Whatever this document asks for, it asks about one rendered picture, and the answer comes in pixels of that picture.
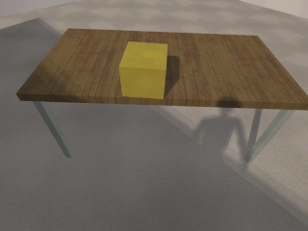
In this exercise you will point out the carton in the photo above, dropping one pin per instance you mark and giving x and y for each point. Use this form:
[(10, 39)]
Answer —
[(143, 69)]

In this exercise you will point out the table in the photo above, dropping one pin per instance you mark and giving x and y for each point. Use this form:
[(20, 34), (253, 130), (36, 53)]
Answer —
[(203, 70)]

